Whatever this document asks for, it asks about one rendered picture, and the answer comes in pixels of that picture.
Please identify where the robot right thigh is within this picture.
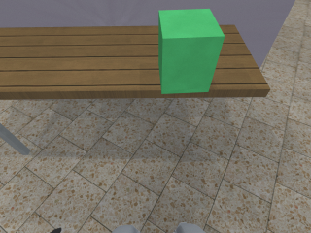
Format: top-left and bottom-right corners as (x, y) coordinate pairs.
(173, 223), (206, 233)

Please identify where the carton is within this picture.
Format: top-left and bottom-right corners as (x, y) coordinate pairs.
(158, 9), (225, 94)

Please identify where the table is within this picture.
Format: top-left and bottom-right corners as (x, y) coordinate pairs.
(0, 24), (270, 155)

